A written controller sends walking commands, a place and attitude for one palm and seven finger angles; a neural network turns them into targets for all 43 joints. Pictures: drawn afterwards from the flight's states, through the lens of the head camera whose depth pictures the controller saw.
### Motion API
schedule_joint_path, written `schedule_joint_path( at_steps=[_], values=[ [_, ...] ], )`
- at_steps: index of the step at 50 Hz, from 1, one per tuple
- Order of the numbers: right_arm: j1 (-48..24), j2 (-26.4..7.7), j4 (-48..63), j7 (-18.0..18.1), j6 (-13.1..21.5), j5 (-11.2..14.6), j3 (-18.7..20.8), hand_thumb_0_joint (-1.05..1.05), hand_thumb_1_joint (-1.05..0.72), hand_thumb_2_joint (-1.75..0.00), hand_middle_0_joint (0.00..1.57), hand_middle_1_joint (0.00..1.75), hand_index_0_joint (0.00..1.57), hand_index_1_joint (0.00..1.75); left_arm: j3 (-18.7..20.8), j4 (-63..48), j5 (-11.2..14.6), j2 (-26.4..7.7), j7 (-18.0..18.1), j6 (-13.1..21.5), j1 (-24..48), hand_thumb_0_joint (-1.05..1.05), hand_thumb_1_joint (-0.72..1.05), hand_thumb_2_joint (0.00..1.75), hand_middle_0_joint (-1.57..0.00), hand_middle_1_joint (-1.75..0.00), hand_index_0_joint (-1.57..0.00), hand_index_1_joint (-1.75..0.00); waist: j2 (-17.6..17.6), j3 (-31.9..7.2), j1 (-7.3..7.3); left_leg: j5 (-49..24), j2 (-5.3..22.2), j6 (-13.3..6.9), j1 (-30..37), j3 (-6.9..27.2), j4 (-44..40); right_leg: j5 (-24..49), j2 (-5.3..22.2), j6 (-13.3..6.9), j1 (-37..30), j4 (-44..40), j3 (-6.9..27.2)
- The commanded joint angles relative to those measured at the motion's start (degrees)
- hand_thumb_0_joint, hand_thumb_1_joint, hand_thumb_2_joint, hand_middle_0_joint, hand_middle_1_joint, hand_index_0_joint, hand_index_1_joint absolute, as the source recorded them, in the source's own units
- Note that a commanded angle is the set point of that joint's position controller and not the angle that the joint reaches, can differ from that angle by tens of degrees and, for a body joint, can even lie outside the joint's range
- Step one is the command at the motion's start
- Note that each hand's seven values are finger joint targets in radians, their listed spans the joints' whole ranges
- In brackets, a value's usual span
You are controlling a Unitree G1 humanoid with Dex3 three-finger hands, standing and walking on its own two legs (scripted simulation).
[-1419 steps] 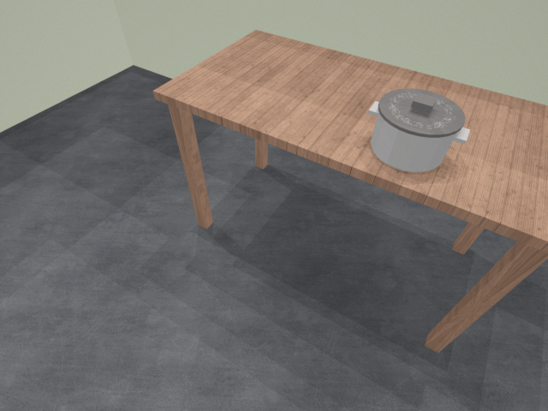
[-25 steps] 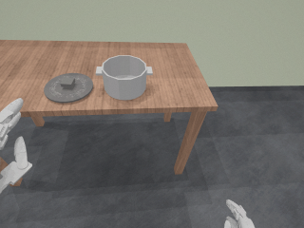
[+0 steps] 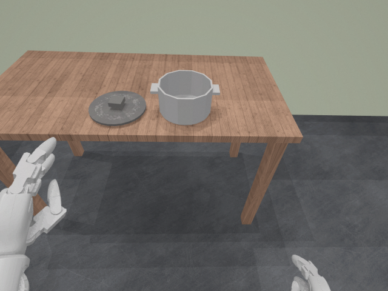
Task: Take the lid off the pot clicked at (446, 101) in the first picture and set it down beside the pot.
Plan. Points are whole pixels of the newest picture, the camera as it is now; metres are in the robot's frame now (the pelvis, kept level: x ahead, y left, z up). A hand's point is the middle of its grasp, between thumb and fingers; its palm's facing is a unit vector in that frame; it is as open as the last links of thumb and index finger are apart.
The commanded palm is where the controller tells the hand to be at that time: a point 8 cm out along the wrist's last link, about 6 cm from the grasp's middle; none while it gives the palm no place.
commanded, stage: stop stepping back and stand still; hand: left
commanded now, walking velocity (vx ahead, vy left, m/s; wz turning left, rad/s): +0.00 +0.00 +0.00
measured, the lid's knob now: (116, 101) +0.71 +0.31 -0.02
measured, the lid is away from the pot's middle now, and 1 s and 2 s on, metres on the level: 0.24 0.24 0.24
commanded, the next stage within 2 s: let the arm hang, fingers relaxed in 0.84 s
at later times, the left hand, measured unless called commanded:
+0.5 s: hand out of the picture -0.02 +0.17 -0.16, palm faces +0.04 -0.98 -0.21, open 7.3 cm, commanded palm none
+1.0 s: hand out of the picture +0.13 +0.17 -0.16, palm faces +0.02 -0.98 -0.21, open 7.3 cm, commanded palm none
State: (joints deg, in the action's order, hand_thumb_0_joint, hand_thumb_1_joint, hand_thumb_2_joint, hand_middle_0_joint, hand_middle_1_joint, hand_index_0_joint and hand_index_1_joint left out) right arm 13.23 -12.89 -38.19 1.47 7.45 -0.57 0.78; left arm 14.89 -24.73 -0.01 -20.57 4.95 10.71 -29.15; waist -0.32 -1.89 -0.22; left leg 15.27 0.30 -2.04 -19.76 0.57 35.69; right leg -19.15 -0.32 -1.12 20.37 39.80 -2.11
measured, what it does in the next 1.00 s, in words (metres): shifts its weight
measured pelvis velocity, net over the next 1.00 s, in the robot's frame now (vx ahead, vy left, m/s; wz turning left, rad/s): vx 0.06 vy -0.02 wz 0.01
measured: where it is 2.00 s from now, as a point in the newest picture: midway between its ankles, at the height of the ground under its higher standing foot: outside the picture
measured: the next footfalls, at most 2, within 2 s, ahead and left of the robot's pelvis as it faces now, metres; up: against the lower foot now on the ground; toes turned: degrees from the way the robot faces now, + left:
none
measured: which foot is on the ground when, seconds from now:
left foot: down 0.00-1.00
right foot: down 0.00-1.00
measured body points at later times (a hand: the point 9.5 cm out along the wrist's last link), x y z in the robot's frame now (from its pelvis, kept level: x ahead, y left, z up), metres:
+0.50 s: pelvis +0.04 -0.02 +0.01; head +0.09 +0.00 +0.46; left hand -0.02 +0.22 -0.15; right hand +0.03 -0.25 -0.14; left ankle +0.03 +0.11 -0.72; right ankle +0.02 -0.15 -0.72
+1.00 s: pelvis +0.06 -0.02 +0.01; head +0.10 -0.01 +0.46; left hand +0.13 +0.22 -0.14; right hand +0.11 -0.25 -0.14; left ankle +0.03 +0.11 -0.72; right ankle +0.02 -0.15 -0.72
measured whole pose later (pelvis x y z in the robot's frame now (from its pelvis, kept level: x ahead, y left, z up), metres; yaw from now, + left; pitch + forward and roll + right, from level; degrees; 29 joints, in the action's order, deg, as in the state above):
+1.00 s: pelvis +0.06 -0.02 +0.01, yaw +0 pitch +0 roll +0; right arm 12.2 -8.2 -57.7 1.9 -0.9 -0.7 2.6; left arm 1.6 58.3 -0.3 -11.1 1.5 -0.1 -9.2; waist 0.9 4.3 -0.7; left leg 18.3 0.3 0.2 -11.5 1.3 29.4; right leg -18.9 -1.9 0.6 9.2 27.9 7.1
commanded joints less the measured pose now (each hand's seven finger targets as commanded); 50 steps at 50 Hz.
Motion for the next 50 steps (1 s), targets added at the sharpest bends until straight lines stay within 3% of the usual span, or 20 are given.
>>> schedule_joint_path(
  at_steps=[1,3,4,5,6,7,8,9,11,12,14,15,16,17,22,26,32,34,41,50],
  values=[
    [0.8,-11.7,2.0,-1.7,-3.0,-2.1,5.3,0.00,-0.90,-0.90,0.20,0.30,0.20,0.30,-9.0,32.9,-2.4,2.5,-4.4,-11.2,9.6,0.00,0.90,0.90,-0.20,-0.30,-0.20,-0.30,3.0,-0.4,-3.54,11.7,17.3,-11.9,-5.0,35.0,-18.3,-13.3,1.2,0.1,10.8,20.9,7.0],
    [0.3,-12.5,1.4,-1.3,-4.0,-2.5,4.9,0.00,-0.90,-0.90,0.20,0.30,0.20,0.30,-9.4,40.4,-2.0,2.1,-5.0,-10.3,11.9,0.00,0.90,0.90,-0.20,-0.30,-0.20,-0.30,5.7,-2.7,-1.34,-3.9,13.8,-9.4,1.2,25.7,-14.0,-12.2,0.7,0.3,7.3,11.2,5.1],
    [-0.3,-12.0,0.5,-1.1,-4.6,-2.4,4.3,0.00,-0.90,-0.90,0.20,0.30,0.20,0.30,-9.9,45.0,-1.8,2.2,-5.0,-10.2,11.6,0.00,0.90,0.90,-0.20,-0.30,-0.20,-0.30,4.2,-3.9,0.03,-11.2,10.9,-7.2,2.5,19.3,-10.6,-7.8,-0.3,0.4,1.3,2.9,3.4],
    [-1.1,-10.6,-0.7,-0.9,-5.1,-2.0,3.7,0.00,-0.90,-0.90,0.20,0.30,0.20,0.30,-10.1,49.8,-1.6,1.6,-4.8,-10.0,10.7,0.00,0.90,0.90,-0.20,-0.30,-0.20,-0.30,3.2,-4.5,1.46,-15.7,6.6,-4.1,1.7,12.3,-6.0,1.9,-0.5,0.2,-6.0,-6.6,3.8],
    [-0.5,-8.1,-1.6,-1.0,-5.4,-1.3,3.1,0.00,-0.90,-0.90,0.20,0.30,0.20,0.30,-10.2,53.6,-1.5,-0.8,-4.2,-10.1,11.7,0.00,0.90,0.90,-0.20,-0.30,-0.20,-0.30,2.0,-2.6,0.67,-11.9,1.6,-1.1,-1.3,6.6,-3.4,9.6,2.6,-1.4,-8.8,-10.5,10.6],
    [0.5,-5.9,-2.7,-1.0,-5.6,-0.9,2.9,0.00,-0.90,-0.90,0.20,0.30,0.20,0.30,-10.3,56.9,-1.3,-3.1,-3.9,-10.2,12.5,0.00,0.90,0.90,-0.20,-0.30,-0.20,-0.30,-0.3,0.0,-0.11,-3.5,-1.2,0.5,-3.2,2.2,-1.0,12.2,8.0,-3.7,-8.9,-14.1,17.8],
    [3.0,-4.6,-3.8,-1.4,-6.1,-0.6,2.6,0.00,-0.90,-0.90,0.20,0.30,0.20,0.30,-10.6,59.6,-1.1,-5.1,-3.9,-10.4,13.8,0.00,0.90,0.90,-0.20,-0.30,-0.20,-0.30,-3.6,1.4,-1.64,4.2,-1.9,1.0,-2.1,0.6,-0.3,4.5,11.4,-5.8,-5.4,-16.8,20.8],
    [3.6,-3.7,-5.0,-1.1,-6.5,-0.7,2.6,0.00,-0.90,-0.90,0.20,0.30,0.20,0.30,-10.9,62.2,-1.0,-4.5,-3.8,-10.3,14.8,0.00,0.90,0.90,-0.20,-0.30,-0.20,-0.30,-2.0,1.6,-2.15,0.7,-1.8,0.9,0.5,0.3,0.7,5.4,9.7,-6.2,-3.1,-16.3,21.0],
    [4.5,-3.8,-7.1,-0.7,-6.8,-0.4,2.6,0.00,-0.90,-0.90,0.20,0.30,0.20,0.30,-11.6,67.4,-0.6,-3.1,-3.5,-10.1,16.2,0.00,0.90,0.90,-0.20,-0.30,-0.20,-0.30,7.8,2.6,-2.48,-5.2,-0.2,0.6,3.4,1.4,0.0,12.8,6.6,-4.8,-3.1,-15.4,16.8],
    [4.9,-4.4,-8.6,-0.4,-6.7,-0.3,2.6,0.00,-0.90,-0.90,0.20,0.30,0.20,0.30,-11.9,69.4,-0.5,-2.0,-3.5,-10.2,16.1,0.00,0.90,0.90,-0.20,-0.30,-0.20,-0.30,5.1,3.5,-2.30,-6.7,0.5,0.3,4.3,1.9,-2.2,14.1,5.5,-4.1,-3.2,-14.5,15.1],
    [5.2,-4.8,-10.6,0.1,-6.3,-0.6,2.6,0.00,-0.90,-0.90,0.20,0.30,0.20,0.30,-11.7,73.2,-0.2,0.1,-3.6,-10.3,13.3,0.00,0.90,0.90,-0.20,-0.30,-0.20,-0.30,-7.5,1.1,-1.07,-11.8,3.9,-1.1,7.1,5.4,-7.1,14.9,2.6,-2.7,-5.2,-10.2,10.8],
    [4.9,-5.1,-11.2,0.3,-6.4,-0.5,2.6,0.00,-0.90,-0.90,0.20,0.30,0.20,0.30,-11.9,74.9,0.0,0.6,-3.7,-10.5,12.0,0.00,0.90,0.90,-0.20,-0.30,-0.20,-0.30,-10.5,0.8,-0.22,-10.6,5.4,-2.1,6.6,7.6,-9.3,11.6,1.5,-2.1,-6.2,-9.7,8.8],
    [4.4,-5.6,-11.4,0.5,-6.7,-0.4,2.7,0.00,-0.90,-0.90,0.20,0.30,0.20,0.30,-12.2,76.2,-0.1,1.2,-3.8,-10.7,11.6,0.00,0.90,0.90,-0.20,-0.30,-0.20,-0.30,-10.7,3.0,0.07,-8.4,6.5,-3.0,5.1,9.6,-11.4,8.7,0.7,-1.7,-6.1,-10.1,8.0],
    [5.1,-5.6,-12.1,0.6,-6.8,-0.4,2.7,0.00,-0.90,-0.90,0.20,0.30,0.20,0.30,-12.6,77.6,-0.2,2.0,-3.8,-10.8,10.6,0.00,0.90,0.90,-0.20,-0.30,-0.20,-0.30,-9.0,1.4,0.17,-7.0,7.0,-3.4,5.9,9.8,-12.3,7.8,0.3,-1.7,-7.5,-10.4,7.4],
    [6.8,-3.3,-15.3,0.7,-7.6,0.0,2.7,0.00,-0.90,-0.90,0.20,0.30,0.20,0.30,-13.4,82.2,-0.2,3.6,-3.4,-10.4,9.3,0.00,0.90,0.90,-0.20,-0.30,-0.20,-0.30,-1.6,2.6,-0.31,-4.8,4.5,-1.8,7.5,5.9,-9.6,10.3,2.0,-2.1,-7.2,-14.9,9.7],
    [7.7,-1.9,-17.2,0.6,-7.7,0.2,2.7,0.00,-0.90,-0.90,0.20,0.30,0.20,0.30,-13.3,83.8,-0.2,3.6,-2.8,-10.0,9.2,0.00,0.90,0.90,-0.20,-0.30,-0.20,-0.30,2.4,2.8,-0.78,-7.4,3.2,-0.9,8.7,3.7,-7.4,14.7,3.1,-2.2,-7.7,-16.4,11.7],
    [6.5,-1.3,-18.2,0.7,-7.6,0.1,2.6,0.00,-0.90,-0.90,0.20,0.30,0.20,0.30,-12.8,84.2,-0.3,4.1,-2.5,-10.1,9.9,0.00,0.90,0.90,-0.20,-0.30,-0.20,-0.30,0.8,4.5,-0.49,-10.4,4.0,-1.1,9.5,3.6,-8.6,17.6,2.8,-1.8,-7.6,-15.4,10.7],
    [6.0,-1.4,-18.3,0.8,-7.5,0.1,2.8,0.00,-0.90,-0.90,0.20,0.30,0.20,0.30,-12.6,84.3,-0.3,4.4,-2.4,-10.0,10.3,0.00,0.90,0.90,-0.20,-0.30,-0.20,-0.30,3.2,2.9,-0.35,-12.4,4.0,-0.9,10.5,3.2,-8.1,20.3,3.0,-1.6,-9.0,-15.2,10.5],
    [4.0,-1.7,-18.0,0.8,-7.5,-0.2,2.9,0.00,-0.90,-0.90,0.20,0.30,0.20,0.30,-11.9,82.5,-0.4,4.0,-2.5,-10.3,13.6,0.00,0.90,0.90,-0.20,-0.30,-0.20,-0.30,-1.4,5.1,-0.27,-13.7,4.6,-1.2,10.4,3.9,-9.9,19.1,2.4,-1.3,-8.3,-14.2,9.6],
    [3.2,-2.5,-17.3,0.8,-7.4,-0.3,3.1,0.00,-0.90,-0.90,0.20,0.30,0.20,0.30,-11.5,81.0,-0.3,3.3,-2.8,-10.2,15.7,0.00,0.90,0.90,-0.20,-0.30,-0.20,-0.30,-1.5,1.7,-0.42,-17.1,4.8,-1.3,13.3,3.7,-9.8,21.2,2.3,-1.1,-9.8,-13.9,9.4]
  ],
)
